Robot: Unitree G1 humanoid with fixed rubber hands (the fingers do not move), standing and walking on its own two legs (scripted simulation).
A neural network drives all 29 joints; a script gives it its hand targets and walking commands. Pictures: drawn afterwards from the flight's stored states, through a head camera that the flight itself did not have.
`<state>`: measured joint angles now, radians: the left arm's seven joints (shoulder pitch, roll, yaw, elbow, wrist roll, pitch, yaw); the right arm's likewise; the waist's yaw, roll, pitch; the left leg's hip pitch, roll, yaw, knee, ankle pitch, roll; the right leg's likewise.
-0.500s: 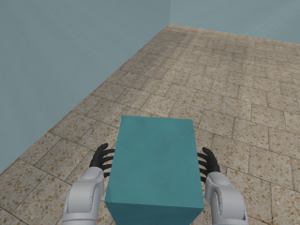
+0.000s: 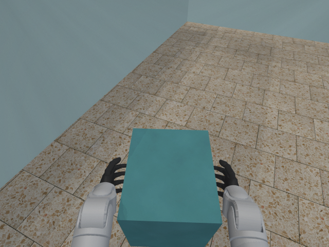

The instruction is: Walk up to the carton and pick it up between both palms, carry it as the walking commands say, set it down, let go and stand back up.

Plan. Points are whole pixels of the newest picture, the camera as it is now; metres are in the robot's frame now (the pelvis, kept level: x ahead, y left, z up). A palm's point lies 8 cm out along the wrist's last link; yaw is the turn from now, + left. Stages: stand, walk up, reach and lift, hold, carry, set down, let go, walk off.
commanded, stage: hold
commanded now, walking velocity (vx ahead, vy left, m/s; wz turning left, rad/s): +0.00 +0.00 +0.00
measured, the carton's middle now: (168, 189) +0.31 +0.00 -0.04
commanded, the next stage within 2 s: set down in 0.28 s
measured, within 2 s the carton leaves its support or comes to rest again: neither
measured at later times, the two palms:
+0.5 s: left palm (114, 174) +0.31 +0.14 +0.03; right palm (233, 185) +0.29 -0.15 +0.03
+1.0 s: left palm (123, 184) +0.32 +0.13 -0.04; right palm (228, 194) +0.30 -0.16 -0.04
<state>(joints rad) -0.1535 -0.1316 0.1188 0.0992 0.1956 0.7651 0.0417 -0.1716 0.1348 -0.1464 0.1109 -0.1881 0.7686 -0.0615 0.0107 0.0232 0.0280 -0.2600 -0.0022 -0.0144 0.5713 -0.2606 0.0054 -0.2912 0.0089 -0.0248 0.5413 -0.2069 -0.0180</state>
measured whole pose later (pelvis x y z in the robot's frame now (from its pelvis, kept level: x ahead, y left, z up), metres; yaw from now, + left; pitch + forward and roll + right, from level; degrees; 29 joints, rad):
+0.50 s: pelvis +0.02 +0.01 +0.01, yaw +0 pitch -8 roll +0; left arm -0.24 -0.15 0.15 0.29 0.25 0.72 0.02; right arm -0.20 0.14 -0.21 0.21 -0.25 0.76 -0.03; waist -0.03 0.02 0.06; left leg -0.08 -0.01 0.00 0.48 -0.26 0.02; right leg -0.11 0.00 0.00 0.45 -0.20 0.00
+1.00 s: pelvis -0.01 +0.00 -0.02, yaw +0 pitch +4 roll +0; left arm -0.41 -0.17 0.34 0.54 0.32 0.39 0.00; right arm -0.39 0.18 -0.39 0.47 -0.32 0.42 -0.02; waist -0.04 0.03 0.08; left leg -0.48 -0.02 -0.01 0.71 -0.30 0.01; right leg -0.52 0.00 -0.01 0.69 -0.24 -0.01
